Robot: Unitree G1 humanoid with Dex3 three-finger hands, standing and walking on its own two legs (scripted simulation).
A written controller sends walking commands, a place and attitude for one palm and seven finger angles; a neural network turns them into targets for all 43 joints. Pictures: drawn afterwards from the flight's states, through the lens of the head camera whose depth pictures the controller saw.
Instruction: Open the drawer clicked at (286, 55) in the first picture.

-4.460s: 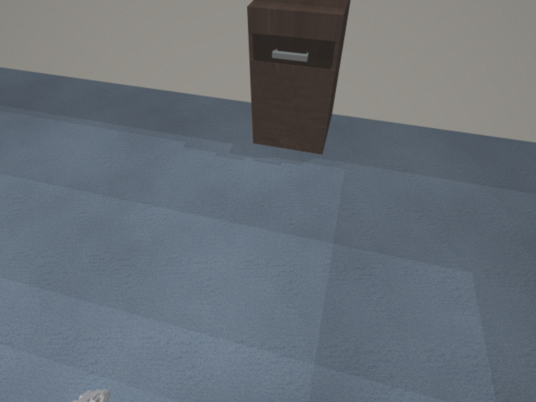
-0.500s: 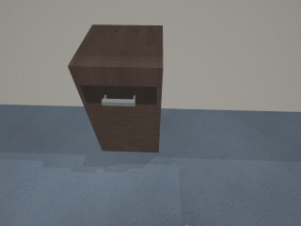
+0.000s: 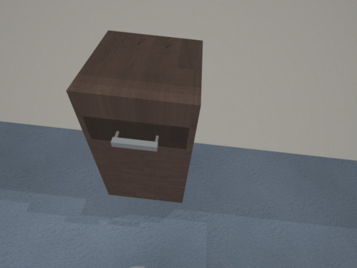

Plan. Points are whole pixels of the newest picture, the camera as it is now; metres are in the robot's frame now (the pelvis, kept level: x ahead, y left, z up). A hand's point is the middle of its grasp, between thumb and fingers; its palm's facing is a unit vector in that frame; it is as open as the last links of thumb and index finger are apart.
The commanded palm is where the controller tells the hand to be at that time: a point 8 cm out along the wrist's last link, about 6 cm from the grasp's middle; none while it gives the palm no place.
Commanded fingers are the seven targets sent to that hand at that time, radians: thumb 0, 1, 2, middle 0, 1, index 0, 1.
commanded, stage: come to a stop and stand still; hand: left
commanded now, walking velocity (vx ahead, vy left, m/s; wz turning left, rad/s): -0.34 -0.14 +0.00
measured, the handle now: (136, 139) +0.56 +0.20 -0.17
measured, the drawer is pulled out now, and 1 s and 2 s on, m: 0.00 0.00 0.00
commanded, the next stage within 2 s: look again from close up in 1.76 s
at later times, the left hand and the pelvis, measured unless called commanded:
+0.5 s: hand out of the picture +0.09 +0.14 -0.14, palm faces +0.00 -0.95 -0.30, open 7.4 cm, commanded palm none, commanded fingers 0.00 0.90 0.90 -0.20 -0.30 -0.20 -0.30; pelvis +0.01 -0.06 +0.01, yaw -1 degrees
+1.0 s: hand out of the picture -0.03 +0.16 -0.16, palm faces +0.08 -0.98 -0.21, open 7.4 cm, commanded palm none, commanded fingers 0.00 0.90 0.90 -0.20 -0.30 -0.20 -0.30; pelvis -0.01 -0.03 +0.01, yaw +0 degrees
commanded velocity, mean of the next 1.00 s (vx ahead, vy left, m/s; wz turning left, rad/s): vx -0.04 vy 0.05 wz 0.00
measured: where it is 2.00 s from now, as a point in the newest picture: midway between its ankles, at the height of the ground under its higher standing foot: outside the picture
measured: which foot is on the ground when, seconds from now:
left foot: down 0.00-0.40, up 0.42-0.86, down 0.88-1.00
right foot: up 0.00-0.36, down 0.38-1.00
